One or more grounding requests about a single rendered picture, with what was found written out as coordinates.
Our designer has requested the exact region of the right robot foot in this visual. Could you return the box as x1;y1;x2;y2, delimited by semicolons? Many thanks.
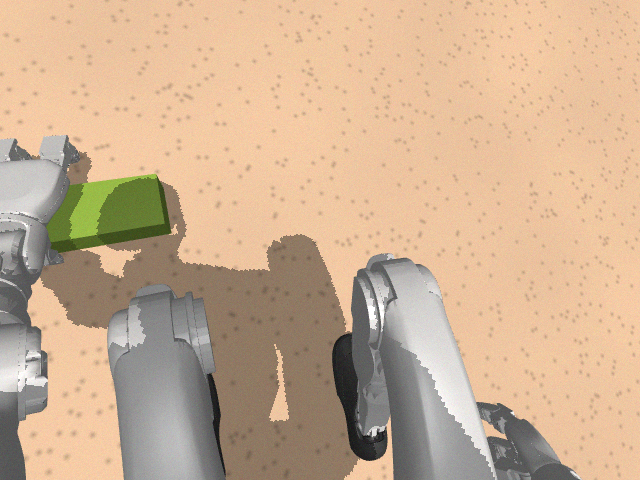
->
332;333;387;461

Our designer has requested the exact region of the left robot arm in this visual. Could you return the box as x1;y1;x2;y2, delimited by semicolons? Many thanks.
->
0;214;49;480

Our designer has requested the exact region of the left robot hand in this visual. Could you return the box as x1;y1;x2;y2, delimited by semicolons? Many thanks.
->
0;135;80;266

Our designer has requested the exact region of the carton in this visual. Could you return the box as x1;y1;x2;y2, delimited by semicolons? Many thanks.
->
46;174;172;253

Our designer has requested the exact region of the right robot arm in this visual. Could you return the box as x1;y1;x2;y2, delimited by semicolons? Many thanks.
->
531;463;582;480

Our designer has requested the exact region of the left robot foot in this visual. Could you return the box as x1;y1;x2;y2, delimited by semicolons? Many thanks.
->
207;373;226;477

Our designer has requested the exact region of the right robot hand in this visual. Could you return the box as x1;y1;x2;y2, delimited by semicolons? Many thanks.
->
476;402;562;480

